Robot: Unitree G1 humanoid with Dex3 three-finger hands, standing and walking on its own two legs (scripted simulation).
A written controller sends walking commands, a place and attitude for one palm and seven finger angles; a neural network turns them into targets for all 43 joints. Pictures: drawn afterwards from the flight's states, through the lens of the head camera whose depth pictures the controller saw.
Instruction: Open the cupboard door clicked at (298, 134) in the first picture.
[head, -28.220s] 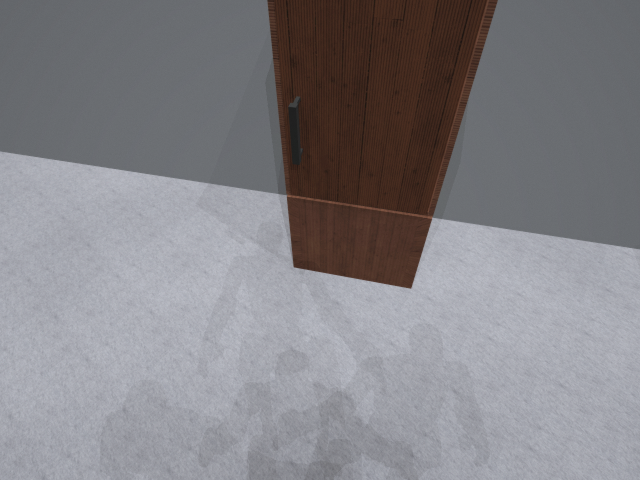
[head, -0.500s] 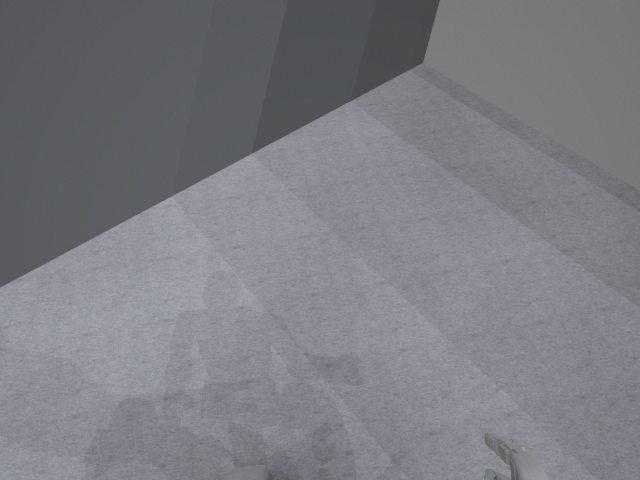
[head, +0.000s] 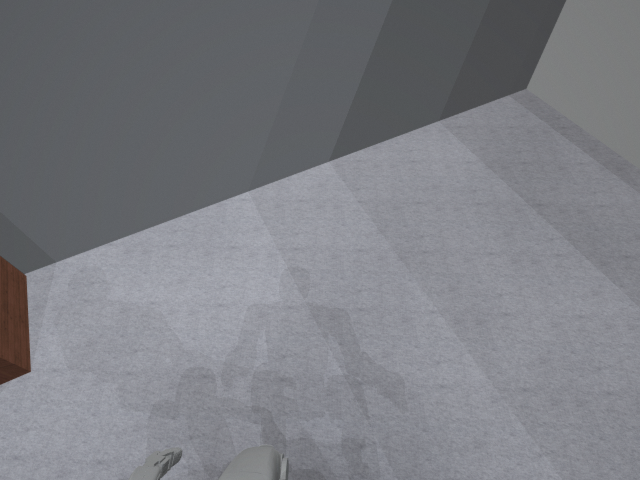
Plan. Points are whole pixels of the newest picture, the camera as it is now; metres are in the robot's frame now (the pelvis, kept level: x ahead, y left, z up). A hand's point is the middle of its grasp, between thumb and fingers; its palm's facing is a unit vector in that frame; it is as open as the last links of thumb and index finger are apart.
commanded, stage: turn to face it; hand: left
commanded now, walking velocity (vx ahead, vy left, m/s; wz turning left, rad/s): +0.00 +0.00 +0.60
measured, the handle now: out of the picture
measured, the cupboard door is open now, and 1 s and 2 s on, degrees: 42 42 42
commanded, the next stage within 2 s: take the last steps up to it in 1.86 s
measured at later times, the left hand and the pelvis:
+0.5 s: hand out of the picture +0.06 +0.22 -0.16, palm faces +0.30 -0.90 -0.31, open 7.4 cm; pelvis +0.02 -0.03 -0.01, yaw +17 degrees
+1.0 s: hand out of the picture -0.04 +0.19 -0.18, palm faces +0.60 -0.77 -0.22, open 7.4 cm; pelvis +0.04 -0.02 -0.01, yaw +36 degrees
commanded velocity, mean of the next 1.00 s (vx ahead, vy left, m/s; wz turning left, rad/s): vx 0.00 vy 0.00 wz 0.60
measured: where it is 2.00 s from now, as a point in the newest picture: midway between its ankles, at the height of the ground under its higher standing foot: outside the picture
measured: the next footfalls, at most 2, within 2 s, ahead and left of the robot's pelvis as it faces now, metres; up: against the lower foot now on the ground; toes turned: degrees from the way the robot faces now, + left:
left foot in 0.18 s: +0.04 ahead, +0.13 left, +0.00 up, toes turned +11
right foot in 0.48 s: +0.09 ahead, -0.13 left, +0.00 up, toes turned +15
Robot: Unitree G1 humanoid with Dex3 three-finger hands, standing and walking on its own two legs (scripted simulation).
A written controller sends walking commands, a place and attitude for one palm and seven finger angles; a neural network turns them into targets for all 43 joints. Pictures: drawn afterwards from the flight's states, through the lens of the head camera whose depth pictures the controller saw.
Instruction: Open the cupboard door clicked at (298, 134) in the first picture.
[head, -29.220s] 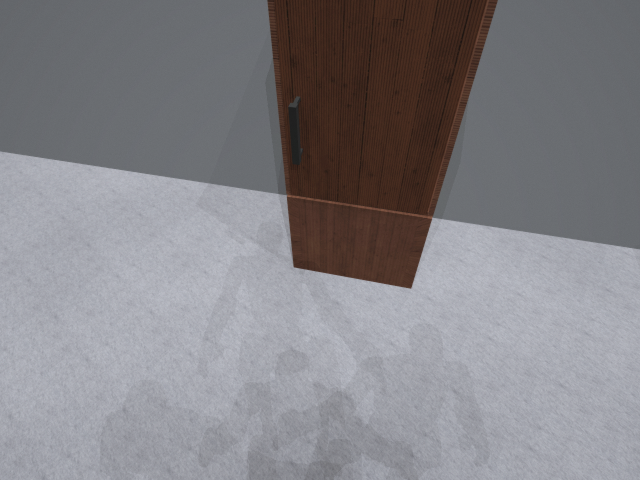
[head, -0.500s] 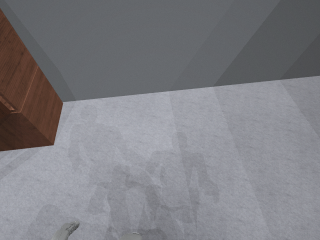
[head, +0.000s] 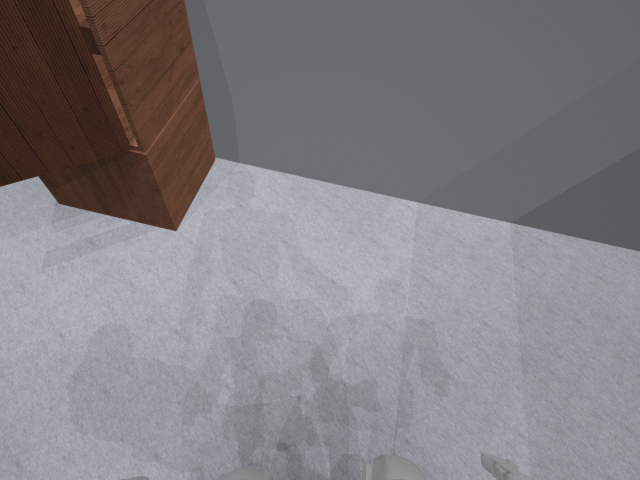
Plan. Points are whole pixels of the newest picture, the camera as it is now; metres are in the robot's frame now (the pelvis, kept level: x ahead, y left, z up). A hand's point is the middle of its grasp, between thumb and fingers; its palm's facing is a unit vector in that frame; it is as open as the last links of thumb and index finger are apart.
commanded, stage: turn to face it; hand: left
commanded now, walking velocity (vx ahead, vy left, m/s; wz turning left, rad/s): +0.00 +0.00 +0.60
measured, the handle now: out of the picture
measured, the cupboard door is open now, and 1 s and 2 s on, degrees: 42 42 42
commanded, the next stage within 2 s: take the last steps up to it in 0.86 s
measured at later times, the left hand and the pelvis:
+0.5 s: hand out of the picture +0.05 +0.16 -0.15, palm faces +0.28 -0.93 -0.24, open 7.4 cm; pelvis +0.03 -0.05 +0.01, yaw +18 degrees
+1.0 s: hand out of the picture +0.02 +0.16 -0.16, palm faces +0.48 -0.83 -0.27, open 7.4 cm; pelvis +0.05 -0.06 +0.00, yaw +28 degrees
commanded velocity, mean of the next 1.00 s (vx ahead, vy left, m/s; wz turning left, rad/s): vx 0.02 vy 0.01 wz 0.42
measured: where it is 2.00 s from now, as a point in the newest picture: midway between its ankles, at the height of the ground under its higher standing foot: (256, 465)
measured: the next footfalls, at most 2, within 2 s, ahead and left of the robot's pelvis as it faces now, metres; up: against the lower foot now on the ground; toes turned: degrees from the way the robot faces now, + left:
right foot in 0.26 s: +0.06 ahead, -0.16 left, +0.00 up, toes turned +7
left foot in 0.60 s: +0.04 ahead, +0.09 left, +0.00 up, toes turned +25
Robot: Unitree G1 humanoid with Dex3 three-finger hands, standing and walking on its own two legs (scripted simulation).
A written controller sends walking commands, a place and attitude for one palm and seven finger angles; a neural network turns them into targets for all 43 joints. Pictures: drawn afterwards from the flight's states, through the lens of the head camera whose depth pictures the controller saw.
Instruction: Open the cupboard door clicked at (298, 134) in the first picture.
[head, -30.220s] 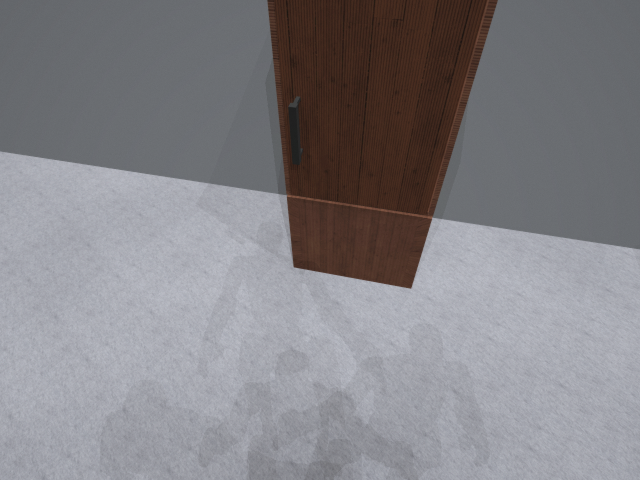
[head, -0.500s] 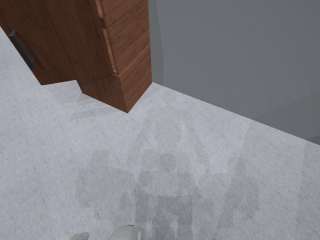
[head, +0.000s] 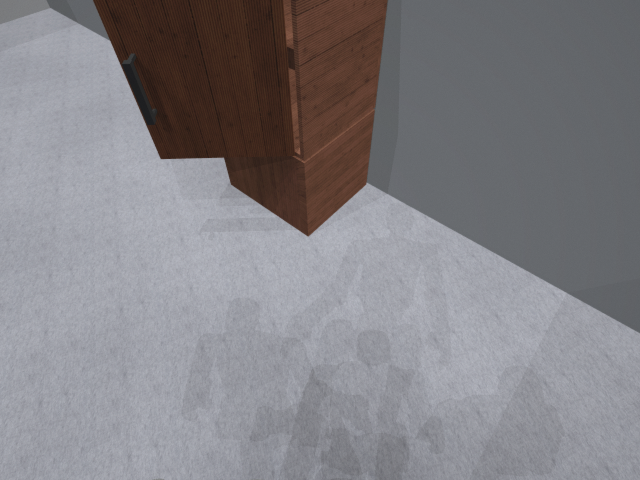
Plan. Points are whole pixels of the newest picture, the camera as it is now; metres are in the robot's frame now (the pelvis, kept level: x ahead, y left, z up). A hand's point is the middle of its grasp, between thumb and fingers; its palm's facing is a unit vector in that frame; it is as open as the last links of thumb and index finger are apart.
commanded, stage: take the last steps up to it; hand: left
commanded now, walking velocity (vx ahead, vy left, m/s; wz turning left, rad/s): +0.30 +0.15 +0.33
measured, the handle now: (142, 90) +0.99 +0.55 -0.08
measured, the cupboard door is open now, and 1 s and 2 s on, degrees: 42 42 42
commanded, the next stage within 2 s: come to a stop and stand still in 1.40 s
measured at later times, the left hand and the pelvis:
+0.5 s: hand out of the picture -0.02 +0.25 -0.18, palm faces +0.24 -0.95 -0.18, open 7.4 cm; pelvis +0.08 +0.08 +0.00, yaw +8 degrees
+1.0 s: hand (167, 327) +0.35 +0.29 -0.14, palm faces +0.12 -0.97 -0.20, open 7.4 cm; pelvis +0.24 +0.10 +0.00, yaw +9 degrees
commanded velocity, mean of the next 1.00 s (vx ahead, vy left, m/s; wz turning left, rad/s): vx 0.30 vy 0.13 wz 0.07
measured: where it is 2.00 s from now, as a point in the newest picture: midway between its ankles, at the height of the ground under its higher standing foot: (265, 386)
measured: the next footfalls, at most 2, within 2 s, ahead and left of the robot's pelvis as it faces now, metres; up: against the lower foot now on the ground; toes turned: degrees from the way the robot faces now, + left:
left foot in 0.42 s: +0.14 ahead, +0.18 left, +0.00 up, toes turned +15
right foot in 0.92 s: +0.33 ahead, +0.02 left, +0.00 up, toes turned +1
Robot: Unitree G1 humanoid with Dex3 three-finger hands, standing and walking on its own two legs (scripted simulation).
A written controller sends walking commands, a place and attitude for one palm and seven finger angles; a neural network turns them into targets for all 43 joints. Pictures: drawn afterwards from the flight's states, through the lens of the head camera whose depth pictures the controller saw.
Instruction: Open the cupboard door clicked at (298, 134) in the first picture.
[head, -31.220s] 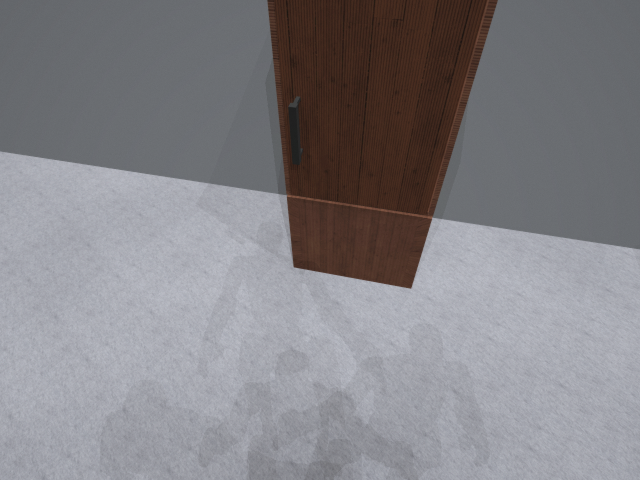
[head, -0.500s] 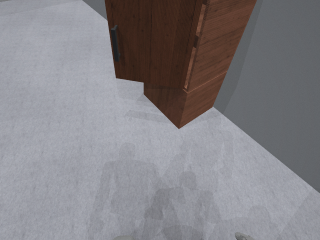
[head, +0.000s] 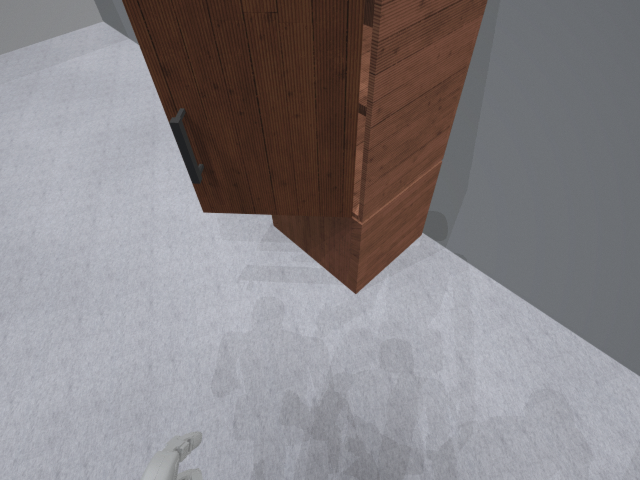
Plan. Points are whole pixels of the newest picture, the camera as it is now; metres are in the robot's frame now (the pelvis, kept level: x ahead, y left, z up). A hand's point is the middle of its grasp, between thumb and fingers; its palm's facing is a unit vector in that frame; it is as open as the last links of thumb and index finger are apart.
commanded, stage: take the last steps up to it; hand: left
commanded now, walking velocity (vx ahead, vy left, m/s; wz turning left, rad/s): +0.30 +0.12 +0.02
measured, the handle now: (189, 147) +0.81 +0.32 -0.09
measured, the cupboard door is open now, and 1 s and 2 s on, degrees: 42 42 42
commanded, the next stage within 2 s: come to a stop and stand still in 0.40 s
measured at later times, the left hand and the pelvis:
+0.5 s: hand out of the picture +0.14 +0.26 -0.18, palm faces +0.07 -0.98 -0.17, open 7.4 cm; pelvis +0.17 +0.08 +0.00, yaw -1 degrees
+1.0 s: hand (171, 368) +0.32 +0.27 -0.17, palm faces +0.00 -0.98 -0.18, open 7.4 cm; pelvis +0.22 +0.09 +0.00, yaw -1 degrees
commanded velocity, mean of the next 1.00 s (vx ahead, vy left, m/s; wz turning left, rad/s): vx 0.01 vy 0.03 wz -0.01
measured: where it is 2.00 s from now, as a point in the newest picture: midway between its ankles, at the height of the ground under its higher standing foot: outside the picture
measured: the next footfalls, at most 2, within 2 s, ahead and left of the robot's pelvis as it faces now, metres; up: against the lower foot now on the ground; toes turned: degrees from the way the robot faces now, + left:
left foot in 0.34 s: +0.26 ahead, +0.19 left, +0.00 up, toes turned +0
right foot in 0.68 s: +0.28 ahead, -0.03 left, +0.00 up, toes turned -5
